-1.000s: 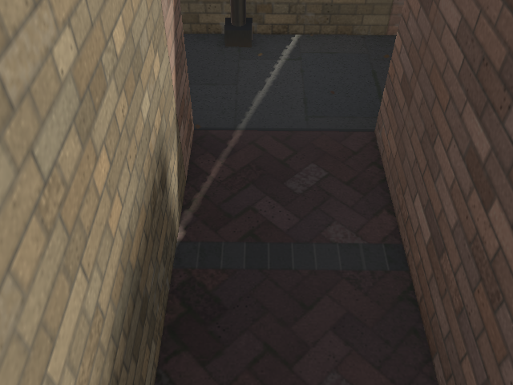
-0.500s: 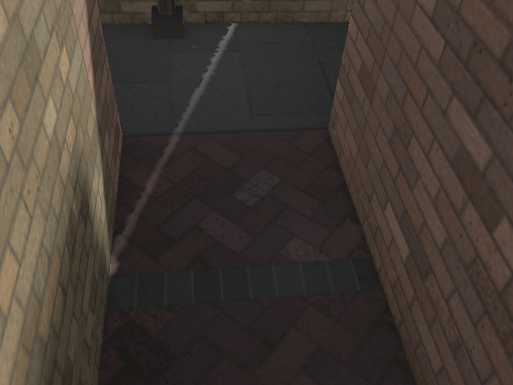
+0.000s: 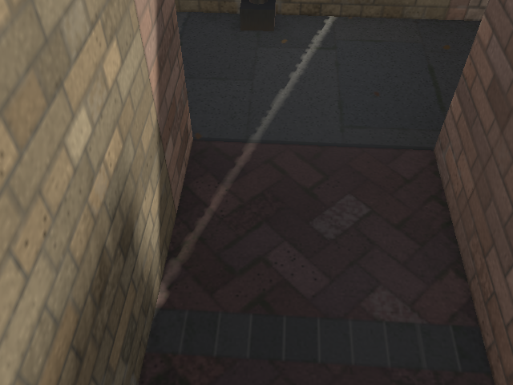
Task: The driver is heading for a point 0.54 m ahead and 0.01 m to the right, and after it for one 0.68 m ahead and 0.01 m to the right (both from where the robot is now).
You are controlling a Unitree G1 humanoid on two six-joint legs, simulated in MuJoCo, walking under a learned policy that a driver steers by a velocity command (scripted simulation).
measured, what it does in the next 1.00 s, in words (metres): goes down: left foot 0.17 m lower, then right foot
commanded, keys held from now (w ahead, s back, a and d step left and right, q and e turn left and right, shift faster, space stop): w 0.46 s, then no key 0.54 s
